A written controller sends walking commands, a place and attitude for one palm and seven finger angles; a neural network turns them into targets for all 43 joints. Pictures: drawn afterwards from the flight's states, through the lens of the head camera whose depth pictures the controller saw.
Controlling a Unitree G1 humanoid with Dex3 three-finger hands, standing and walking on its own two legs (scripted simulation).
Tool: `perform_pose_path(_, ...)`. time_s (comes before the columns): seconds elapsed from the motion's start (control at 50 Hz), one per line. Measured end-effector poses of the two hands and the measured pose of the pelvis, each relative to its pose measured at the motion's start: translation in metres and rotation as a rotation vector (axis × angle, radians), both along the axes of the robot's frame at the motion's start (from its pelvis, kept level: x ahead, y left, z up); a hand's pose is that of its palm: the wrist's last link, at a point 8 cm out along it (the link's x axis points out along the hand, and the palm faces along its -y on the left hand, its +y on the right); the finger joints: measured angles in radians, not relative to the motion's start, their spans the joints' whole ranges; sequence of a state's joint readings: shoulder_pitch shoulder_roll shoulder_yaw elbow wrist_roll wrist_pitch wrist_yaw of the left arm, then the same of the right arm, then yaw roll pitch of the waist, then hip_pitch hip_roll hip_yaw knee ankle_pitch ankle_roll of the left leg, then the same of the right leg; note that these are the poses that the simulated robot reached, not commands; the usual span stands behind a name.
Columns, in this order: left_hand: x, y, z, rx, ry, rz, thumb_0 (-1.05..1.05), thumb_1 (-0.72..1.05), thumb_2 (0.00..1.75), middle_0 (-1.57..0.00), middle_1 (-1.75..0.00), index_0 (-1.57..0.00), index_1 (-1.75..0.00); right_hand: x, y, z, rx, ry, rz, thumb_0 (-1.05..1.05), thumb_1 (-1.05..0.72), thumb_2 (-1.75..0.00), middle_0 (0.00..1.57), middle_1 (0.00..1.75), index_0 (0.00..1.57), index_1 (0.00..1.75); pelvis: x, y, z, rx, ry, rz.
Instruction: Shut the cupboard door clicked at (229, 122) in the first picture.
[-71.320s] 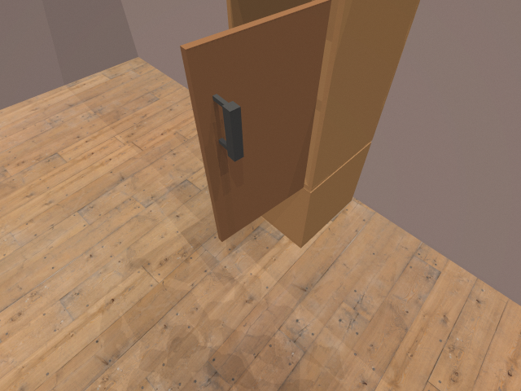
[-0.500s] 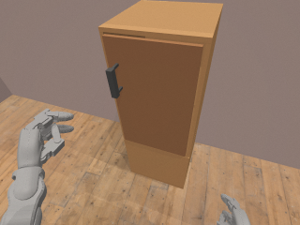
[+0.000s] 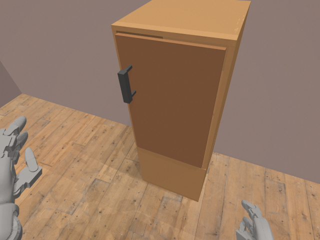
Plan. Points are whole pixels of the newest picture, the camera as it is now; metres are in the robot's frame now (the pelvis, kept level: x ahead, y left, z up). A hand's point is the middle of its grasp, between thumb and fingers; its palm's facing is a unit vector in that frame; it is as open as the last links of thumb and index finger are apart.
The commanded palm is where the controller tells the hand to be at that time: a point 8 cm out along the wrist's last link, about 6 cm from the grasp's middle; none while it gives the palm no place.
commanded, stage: draw the hand back to the body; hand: left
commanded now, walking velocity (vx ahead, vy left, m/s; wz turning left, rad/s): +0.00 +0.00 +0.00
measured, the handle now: (128, 84) +0.60 +0.20 +0.08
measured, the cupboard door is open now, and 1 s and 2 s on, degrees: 0 0 0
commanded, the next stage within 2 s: step back with the hand held close in 0.10 s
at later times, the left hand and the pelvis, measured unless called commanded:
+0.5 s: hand (38, 167) +0.20 +0.28 +0.15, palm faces +0.37 -0.77 -0.52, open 7.4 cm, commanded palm +0.14 +0.32 +0.17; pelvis -0.01 +0.02 -0.01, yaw -1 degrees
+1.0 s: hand (10, 215) +0.10 +0.26 +0.16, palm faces +0.47 -0.76 -0.44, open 7.4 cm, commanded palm +0.04 +0.30 +0.17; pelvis -0.10 +0.00 -0.02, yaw +1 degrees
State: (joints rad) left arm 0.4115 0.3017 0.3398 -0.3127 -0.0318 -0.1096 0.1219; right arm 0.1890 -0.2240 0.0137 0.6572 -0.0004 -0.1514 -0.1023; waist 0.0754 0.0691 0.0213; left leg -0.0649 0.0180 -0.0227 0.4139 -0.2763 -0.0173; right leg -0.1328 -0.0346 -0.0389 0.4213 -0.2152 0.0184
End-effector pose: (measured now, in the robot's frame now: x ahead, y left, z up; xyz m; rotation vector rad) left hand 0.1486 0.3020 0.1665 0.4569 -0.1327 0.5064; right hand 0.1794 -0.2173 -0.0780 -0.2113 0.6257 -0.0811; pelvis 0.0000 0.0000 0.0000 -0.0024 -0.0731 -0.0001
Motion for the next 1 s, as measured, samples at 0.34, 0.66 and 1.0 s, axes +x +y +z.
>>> perform_pose_path(0.34, 0.019, 0.005, 0.01, 0.088, 0.02, -0.046, 0.01, 0.89, 0.9, -0.21, -0.3, -0.21, -0.31, -0.005, -0.006, -0.01, 0.009, 0.067, -0.043, 0.01, -0.9, -0.9, 0.21, 0.3, 0.2, 0.3, 0.008, 0.005, -0.002, -0.014, 0.058, -0.004)
perform_pose_path(0.66, -0.022, 0.025, 0.02, 0.194, -0.015, -0.109, 0.01, 0.89, 0.9, -0.21, -0.3, -0.21, -0.31, -0.052, -0.001, -0.002, -0.044, 0.084, -0.12, 0.01, -0.9, -0.9, 0.21, 0.3, 0.2, 0.3, -0.034, 0.024, -0.011, 0.006, 0.08, -0.017)
perform_pose_path(1.0, -0.088, -0.01, 0.012, 0.164, -0.156, -0.117, 0.01, 0.89, 0.9, -0.21, -0.3, -0.21, -0.31, -0.141, -0.026, -0.015, -0.076, 0.122, -0.078, 0.01, -0.9, -0.9, 0.21, 0.3, 0.2, 0.3, -0.101, -0.002, -0.021, 0.002, 0.068, 0.01)
